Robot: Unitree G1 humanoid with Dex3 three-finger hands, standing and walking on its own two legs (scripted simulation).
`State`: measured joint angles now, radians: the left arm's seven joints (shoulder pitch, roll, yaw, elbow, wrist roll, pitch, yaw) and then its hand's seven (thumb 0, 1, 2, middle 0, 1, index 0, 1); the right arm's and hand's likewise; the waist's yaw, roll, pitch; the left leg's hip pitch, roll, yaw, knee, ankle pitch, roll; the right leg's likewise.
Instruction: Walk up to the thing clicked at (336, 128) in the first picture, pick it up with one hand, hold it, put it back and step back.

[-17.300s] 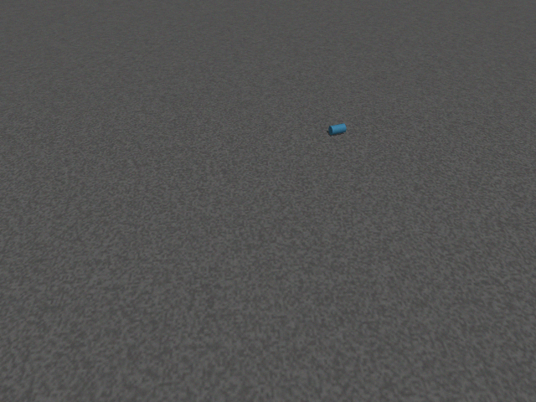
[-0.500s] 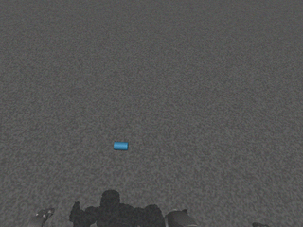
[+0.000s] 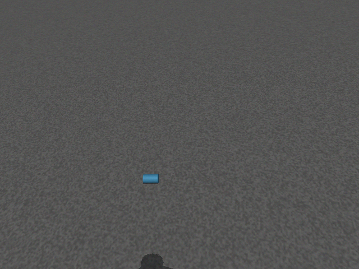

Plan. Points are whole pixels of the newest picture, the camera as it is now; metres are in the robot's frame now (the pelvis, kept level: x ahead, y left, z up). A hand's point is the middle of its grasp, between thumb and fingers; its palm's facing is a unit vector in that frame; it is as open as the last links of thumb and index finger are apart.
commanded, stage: walk up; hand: left
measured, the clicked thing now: (151, 178) +0.76 +0.26 -0.74
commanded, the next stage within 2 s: stand in 1.02 s
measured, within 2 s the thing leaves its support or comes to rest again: neither
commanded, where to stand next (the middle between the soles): +0.38 +0.02 m, yaw +1 degrees
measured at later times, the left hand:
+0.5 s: hand out of the picture +0.08 +0.29 -0.15, palm faces +0.05 -0.93 -0.35, open 7.4 cm
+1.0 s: hand out of the picture +0.10 +0.29 -0.14, palm faces +0.05 -0.93 -0.36, open 7.4 cm
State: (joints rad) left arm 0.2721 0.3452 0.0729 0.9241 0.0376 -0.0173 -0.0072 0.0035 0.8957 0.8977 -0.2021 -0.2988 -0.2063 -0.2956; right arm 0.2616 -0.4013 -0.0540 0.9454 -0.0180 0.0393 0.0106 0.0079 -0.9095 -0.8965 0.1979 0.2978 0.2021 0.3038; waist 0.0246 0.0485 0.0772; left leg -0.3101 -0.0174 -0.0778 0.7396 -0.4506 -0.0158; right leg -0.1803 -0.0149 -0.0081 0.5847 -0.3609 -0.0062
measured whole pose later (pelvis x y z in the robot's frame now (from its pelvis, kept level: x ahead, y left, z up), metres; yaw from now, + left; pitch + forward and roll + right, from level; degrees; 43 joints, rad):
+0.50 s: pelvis +0.00 +0.03 +0.00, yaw +1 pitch -3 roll +0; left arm 0.17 0.37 0.04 1.00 0.00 -0.02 0.00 0.00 0.90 0.90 -0.20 -0.30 -0.20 -0.30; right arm 0.17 -0.35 -0.04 0.97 -0.02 -0.02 0.02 0.01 -0.91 -0.90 0.20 0.30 0.20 0.30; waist 0.02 -0.01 0.07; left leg -0.24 -0.01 -0.01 0.56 -0.27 0.01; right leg -0.18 -0.02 -0.01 0.59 -0.42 -0.01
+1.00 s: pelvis +0.02 +0.03 +0.01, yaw +2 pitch -3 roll +0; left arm 0.12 0.36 0.03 1.07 0.01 -0.03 0.00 0.00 0.90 0.90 -0.20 -0.30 -0.20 -0.30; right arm 0.08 -0.34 -0.03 1.05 -0.01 0.00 0.02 0.01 -0.91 -0.90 0.20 0.30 0.20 0.30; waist 0.02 0.00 0.07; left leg -0.18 -0.01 -0.01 0.51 -0.27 0.01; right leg -0.09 -0.02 -0.01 0.47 -0.32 0.02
